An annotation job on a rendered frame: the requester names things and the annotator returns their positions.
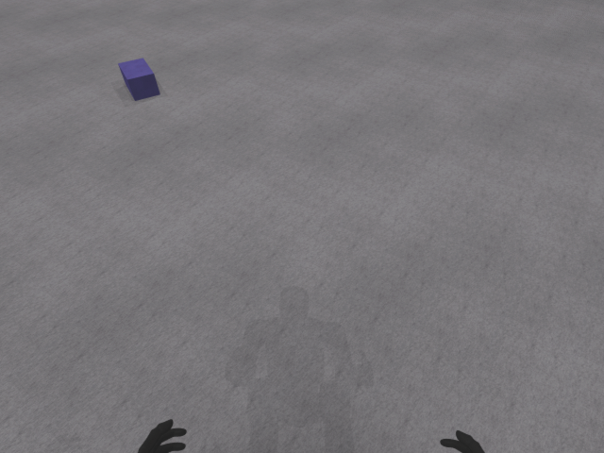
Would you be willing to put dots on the carton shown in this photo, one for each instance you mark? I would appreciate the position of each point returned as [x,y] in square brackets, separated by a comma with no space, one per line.
[139,79]

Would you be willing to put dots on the right robot hand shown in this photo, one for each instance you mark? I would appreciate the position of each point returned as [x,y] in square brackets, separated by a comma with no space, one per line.
[465,443]

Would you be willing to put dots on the left robot hand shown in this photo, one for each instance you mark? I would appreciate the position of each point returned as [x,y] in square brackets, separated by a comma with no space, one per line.
[160,434]

